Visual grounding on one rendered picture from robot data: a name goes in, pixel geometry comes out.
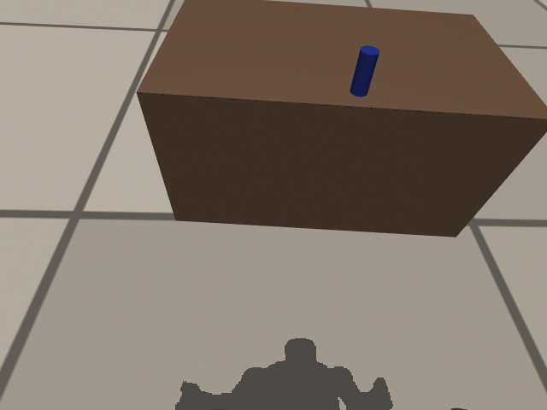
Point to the can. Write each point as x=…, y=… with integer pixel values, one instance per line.
x=364, y=70

